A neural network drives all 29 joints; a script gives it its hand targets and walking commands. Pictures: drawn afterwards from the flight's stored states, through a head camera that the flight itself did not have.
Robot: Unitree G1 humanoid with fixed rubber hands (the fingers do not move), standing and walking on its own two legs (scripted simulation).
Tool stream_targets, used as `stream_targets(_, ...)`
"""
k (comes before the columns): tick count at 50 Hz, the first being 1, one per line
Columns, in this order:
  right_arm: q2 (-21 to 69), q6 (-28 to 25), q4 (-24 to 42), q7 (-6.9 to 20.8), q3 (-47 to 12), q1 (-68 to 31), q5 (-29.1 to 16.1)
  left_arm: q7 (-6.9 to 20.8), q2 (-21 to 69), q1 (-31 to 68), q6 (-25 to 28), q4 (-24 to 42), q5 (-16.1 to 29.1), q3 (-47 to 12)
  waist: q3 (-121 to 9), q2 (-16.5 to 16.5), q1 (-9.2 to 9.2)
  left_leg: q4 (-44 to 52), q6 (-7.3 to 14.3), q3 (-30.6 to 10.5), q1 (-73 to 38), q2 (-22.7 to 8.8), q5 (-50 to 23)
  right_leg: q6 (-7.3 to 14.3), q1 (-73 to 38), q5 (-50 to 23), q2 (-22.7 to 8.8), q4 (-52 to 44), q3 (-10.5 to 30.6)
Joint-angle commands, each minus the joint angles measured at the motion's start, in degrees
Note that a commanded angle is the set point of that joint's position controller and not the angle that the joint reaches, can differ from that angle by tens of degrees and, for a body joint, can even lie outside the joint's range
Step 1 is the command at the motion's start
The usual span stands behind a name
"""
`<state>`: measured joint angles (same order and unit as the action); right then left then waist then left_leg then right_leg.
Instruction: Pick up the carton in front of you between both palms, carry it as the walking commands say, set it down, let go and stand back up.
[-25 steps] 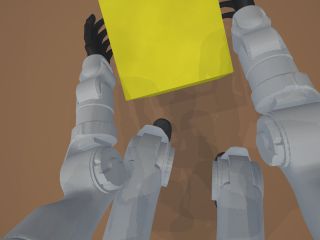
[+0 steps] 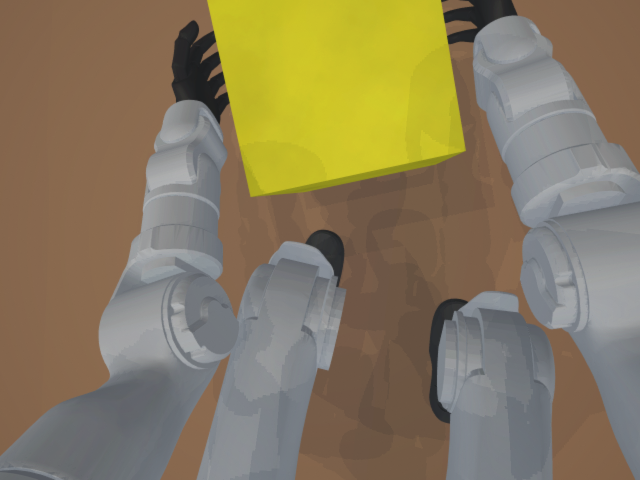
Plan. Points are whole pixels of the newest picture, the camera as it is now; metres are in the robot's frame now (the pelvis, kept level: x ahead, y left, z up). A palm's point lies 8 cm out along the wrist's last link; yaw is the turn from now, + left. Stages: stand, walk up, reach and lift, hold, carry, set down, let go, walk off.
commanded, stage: set down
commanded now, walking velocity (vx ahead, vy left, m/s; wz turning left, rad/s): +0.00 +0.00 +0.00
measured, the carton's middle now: (346, 98) +0.49 +0.12 -0.26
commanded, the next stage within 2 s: let go in 1.72 s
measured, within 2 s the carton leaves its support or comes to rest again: rests again in 0.04 s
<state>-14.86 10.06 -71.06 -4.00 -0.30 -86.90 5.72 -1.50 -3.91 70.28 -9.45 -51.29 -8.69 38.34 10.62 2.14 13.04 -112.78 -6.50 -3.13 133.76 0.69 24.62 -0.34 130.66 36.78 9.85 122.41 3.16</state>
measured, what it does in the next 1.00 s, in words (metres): stands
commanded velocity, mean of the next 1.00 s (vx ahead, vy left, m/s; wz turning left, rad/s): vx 0.00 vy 0.00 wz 0.00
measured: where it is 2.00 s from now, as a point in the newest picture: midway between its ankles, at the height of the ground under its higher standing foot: (378, 342)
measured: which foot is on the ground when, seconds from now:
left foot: down 0.00-1.00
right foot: down 0.00-1.00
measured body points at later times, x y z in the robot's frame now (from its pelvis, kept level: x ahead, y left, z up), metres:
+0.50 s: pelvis -0.01 +0.01 -0.01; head +0.36 -0.01 +0.24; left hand +0.45 +0.28 -0.19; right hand +0.57 -0.03 -0.21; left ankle +0.15 +0.15 -0.36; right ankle +0.08 -0.10 -0.36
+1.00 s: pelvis -0.01 +0.02 +0.03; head +0.34 +0.04 +0.31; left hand +0.44 +0.31 -0.11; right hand +0.60 -0.04 -0.11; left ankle +0.15 +0.15 -0.36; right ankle +0.07 -0.10 -0.36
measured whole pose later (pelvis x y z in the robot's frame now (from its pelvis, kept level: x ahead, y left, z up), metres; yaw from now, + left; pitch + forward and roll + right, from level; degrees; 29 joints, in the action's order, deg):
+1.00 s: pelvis -0.01 +0.02 +0.03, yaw +1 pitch +43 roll +2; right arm -24.8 11.7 -59.5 -2.0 -5.3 -82.5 -3.7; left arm -10.2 -6.4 60.6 -6.1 -42.2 9.8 21.4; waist 8.9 1.9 13.2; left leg -108.3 -2.0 -0.2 128.8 1.0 22.4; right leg -0.9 123.5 36.7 2.3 117.4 2.5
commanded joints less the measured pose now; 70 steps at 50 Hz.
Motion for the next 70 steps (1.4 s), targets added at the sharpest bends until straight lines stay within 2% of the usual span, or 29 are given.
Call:
stream_targets(1,36.66,-3.96,8.73,9.66,-5.73,-22.39,-2.67,9.34,29.35,25.82,1.39,1.47,2.79,-13.35,-50.37,13.01,3.83,1.46,3.4,7.65,-28.31,2.82,-18.75,1.02,-17.76,-18.72,-2.29,-13.68,-0.06)
stream_targets(13,30.08,-3.59,6.22,10.31,-3.02,-18.75,1.3,8.22,24.16,24.57,2.87,-1.66,3.31,-10.89,-42.67,10.18,1.42,0.95,3.49,6.61,-25.89,2.87,-14.88,1.95,-14.57,-14.7,-3.08,-13.01,0.69)
stream_targets(17,25.54,-3.88,7.15,9.66,-3.96,-20.6,1.02,6.93,21.02,22.18,3.97,-3.03,3.21,-8.82,-43.14,9.93,2.35,0.3,2.82,7.09,-26.64,2.29,-14.66,1.39,-16.89,-14.86,-3.85,-12.54,1.19)
stream_targets(20,13.87,-4.37,8.18,7.18,-4.93,-21.35,-0.82,4.05,10.95,16.13,5.82,-5.92,3.18,-4.35,-44.24,9.99,3.43,-0.26,2.03,7.8,-27.81,1.21,-14.79,0.58,-19.96,-14.87,-4.92,-12.37,1.58)
stream_targets(22,-1.67,-4.68,8.24,3.86,-4.0,-18.9,-2.31,0.41,-3.17,8.91,7.81,-7.69,4.26,-0.97,-44.65,9.78,3.94,-0.14,1.22,8.29,-28.64,-0.04,-14.76,-0.01,-22.11,-14.25,-6.1,-12.48,1.9)
stream_targets(23,-7.68,-4.7,7.94,2.24,-4.26,-18.74,-3.36,-1.5,-9.35,6.99,8.82,-8.01,5.54,-1.4,-45.15,9.48,4.39,-0.16,0.91,8.34,-28.75,-0.63,-15.16,-0.23,-22.73,-13.86,-7.03,-12.41,2.3)
stream_targets(24,-9.91,-4.54,7.13,1.41,-5.17,-18.84,-4.17,-2.63,-11.92,6.98,9.52,-8.13,7.23,-2.79,-45.62,9.98,4.59,-0.03,0.84,8.42,-28.71,-1.05,-15.5,-0.36,-23.3,-13.56,-7.72,-12.55,2.56)
stream_targets(28,-7.77,-4.81,6.88,1.75,-9.82,-19.76,-8.5,-3.33,-13.63,8.83,11.32,-9.98,13.78,-8.18,-47.45,13.63,5.42,0.07,1.6,8.42,-26.27,-1.87,-16.29,-0.37,-25.68,-15.04,-9.22,-11.61,3.73)
stream_targets(33,-7.29,-5.39,11.55,2.18,-13.14,-21.63,-12.46,-3.56,-13.03,9.29,12.55,-6.72,19.01,-12.86,-54.84,14.11,6.45,0.17,1.82,8.21,-30.64,-1.97,-21.55,-0.33,-29.72,-18.75,-9.46,-9.67,3.0)
stream_targets(39,-11.8,-3.77,17.92,0.55,-10.49,-19.46,-10.36,-5.4,-12.86,2.71,10.58,2.56,23.01,-15.32,-69.3,15.07,4.34,2.73,1.98,8.49,-42.44,-0.4,-25.05,-0.07,-35.94,-17.36,-8.34,-10.51,-1.14)
stream_targets(42,-13.15,-1.79,22.43,0.0,-8.0,-18.53,-9.65,-7.23,-14.72,0.22,8.39,10.15,22.26,-15.51,-78.08,15.1,4.97,5.68,2.48,9.08,-49.93,0.71,-24.68,-0.02,-39.59,-14.91,-6.97,-12.4,-3.42)
stream_targets(46,-13.4,0.72,20.9,0.9,-4.96,-15.28,-9.56,-8.91,-13.53,-1.09,4.96,15.59,19.05,-15.27,-73.51,10.83,5.96,10.23,2.55,9.66,-52.06,1.68,-20.22,0.46,-33.88,-7.74,-5.74,-15.99,-4.69)
stream_targets(51,-13.56,0.8,13.73,3.4,-1.79,-11.13,-8.47,-9.0,-8.12,-2.03,3.02,16.49,17.02,-16.47,-62.94,5.67,4.39,14.76,2.04,8.89,-51.43,1.88,-15.77,1.55,-25.12,-3.05,-5.28,-20.52,-4.45)
stream_targets(55,-14.2,0.28,10.64,4.35,0.3,-9.79,-6.86,-8.49,-5.83,-2.45,2.29,17.3,16.38,-16.93,-62.15,4.34,3.34,17.76,1.68,8.23,-53.16,2.1,-14.98,2.05,-24.37,-3.24,-4.89,-23.84,-4.43)
stream_targets(59,-14.35,0.22,11.98,4.65,1.02,-9.61,-5.71,-8.24,-5.53,-4.45,1.58,18.79,15.55,-16.03,-65.8,5.75,4.12,20.7,1.48,8.37,-55.66,2.4,-16.15,1.9,-28.86,-4.69,-4.5,-27.11,-4.74)
stream_targets(64,-13.57,1.35,18.06,4.68,0.64,-9.55,-5.11,-7.86,-6.83,-7.91,0.51,22.31,15.02,-14.63,-73.22,10.19,5.48,24.74,1.5,9.45,-58.13,2.86,-20.59,1.05,-39.79,-9.49,-4.0,-31.64,-5.09)
stream_targets(70,-11.68,3.35,23.18,4.87,0.25,-7.45,-4.73,-6.63,-7.29,-11.59,-0.77,25.36,15.14,-14.0,-76.51,14.12,5.66,29.96,1.77,10.72,-58.04,3.06,-25.51,0.15,-52.1,-16.96,-3.74,-37.21,-4.41)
